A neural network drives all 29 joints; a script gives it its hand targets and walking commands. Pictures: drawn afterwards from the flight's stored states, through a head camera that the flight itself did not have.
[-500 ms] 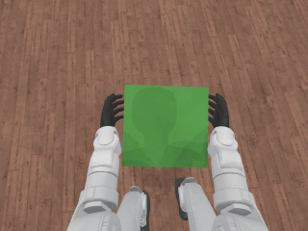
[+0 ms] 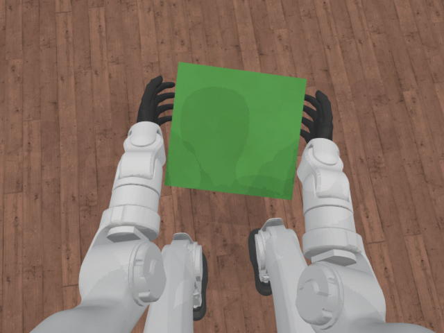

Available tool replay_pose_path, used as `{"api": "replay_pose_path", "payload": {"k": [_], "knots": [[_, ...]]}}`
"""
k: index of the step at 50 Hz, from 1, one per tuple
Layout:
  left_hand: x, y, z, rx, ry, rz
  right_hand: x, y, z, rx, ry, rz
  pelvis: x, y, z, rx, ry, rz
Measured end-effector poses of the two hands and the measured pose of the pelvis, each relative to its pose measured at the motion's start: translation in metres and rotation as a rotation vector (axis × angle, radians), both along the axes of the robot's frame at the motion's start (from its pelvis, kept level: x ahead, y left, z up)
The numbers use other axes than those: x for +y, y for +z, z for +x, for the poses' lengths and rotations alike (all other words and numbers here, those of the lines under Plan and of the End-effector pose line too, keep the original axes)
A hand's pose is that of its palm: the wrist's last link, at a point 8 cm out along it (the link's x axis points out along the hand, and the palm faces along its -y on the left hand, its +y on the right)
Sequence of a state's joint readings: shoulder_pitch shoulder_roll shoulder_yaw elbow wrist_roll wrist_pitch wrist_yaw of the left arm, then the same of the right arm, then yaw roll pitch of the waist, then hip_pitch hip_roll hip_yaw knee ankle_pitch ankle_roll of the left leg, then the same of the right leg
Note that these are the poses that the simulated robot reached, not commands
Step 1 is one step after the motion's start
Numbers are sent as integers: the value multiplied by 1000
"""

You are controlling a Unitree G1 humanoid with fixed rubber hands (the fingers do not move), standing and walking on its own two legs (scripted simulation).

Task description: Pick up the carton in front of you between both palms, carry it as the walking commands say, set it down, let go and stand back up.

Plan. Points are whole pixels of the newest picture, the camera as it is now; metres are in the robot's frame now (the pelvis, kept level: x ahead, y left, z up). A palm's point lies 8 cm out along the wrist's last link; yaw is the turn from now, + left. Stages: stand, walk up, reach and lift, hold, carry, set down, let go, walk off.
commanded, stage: set down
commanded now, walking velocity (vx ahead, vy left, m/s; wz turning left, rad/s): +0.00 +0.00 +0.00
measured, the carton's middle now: (230, 138) +0.47 -0.03 -0.18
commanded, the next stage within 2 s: none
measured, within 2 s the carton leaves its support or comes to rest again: rests again in 1.48 s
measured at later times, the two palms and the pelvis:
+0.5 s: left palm (169, 126) +0.53 +0.10 -0.24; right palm (293, 151) +0.44 -0.18 -0.24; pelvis -0.02 +0.01 -0.11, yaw -1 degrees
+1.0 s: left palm (178, 129) +0.55 +0.09 -0.32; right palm (292, 143) +0.47 -0.20 -0.29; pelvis -0.02 +0.02 -0.16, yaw -3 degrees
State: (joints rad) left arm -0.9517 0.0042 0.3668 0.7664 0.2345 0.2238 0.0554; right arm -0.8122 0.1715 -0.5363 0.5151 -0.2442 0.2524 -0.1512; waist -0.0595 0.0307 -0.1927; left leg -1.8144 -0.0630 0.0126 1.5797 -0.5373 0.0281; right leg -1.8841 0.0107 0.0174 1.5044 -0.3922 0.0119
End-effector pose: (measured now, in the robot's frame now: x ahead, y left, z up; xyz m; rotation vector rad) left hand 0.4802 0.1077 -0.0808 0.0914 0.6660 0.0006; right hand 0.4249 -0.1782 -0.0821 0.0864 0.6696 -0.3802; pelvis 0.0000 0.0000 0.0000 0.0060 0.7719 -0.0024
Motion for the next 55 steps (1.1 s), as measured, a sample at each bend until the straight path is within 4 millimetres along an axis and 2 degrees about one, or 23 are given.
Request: {"api": "replay_pose_path", "payload": {"k": [12, 29, 34, 41, 55], "knots": [[-5, -76, 22, 15, -62, 18, -1, -77, 6, 19, -43, -4, -1, -56, -14, 34, 3, -9], [-10, -184, 55, 51, -158, 43, -3, -181, 20, 59, -76, -7, 10, -125, -26, 21, 19, -47], [-10, -213, 63, 72, -183, 36, -9, -190, 40, 55, -58, -29, 13, -139, -23, 17, 18, -63], [-13, -243, 68, 93, -216, 33, -14, -205, 50, 75, -51, -26, 17, -152, -16, 26, 18, -81], [-19, -243, 68, 92, -231, 32, -23, -211, 46, 72, -27, -7, 14, -164, -21, 2, 31, -80]]}}
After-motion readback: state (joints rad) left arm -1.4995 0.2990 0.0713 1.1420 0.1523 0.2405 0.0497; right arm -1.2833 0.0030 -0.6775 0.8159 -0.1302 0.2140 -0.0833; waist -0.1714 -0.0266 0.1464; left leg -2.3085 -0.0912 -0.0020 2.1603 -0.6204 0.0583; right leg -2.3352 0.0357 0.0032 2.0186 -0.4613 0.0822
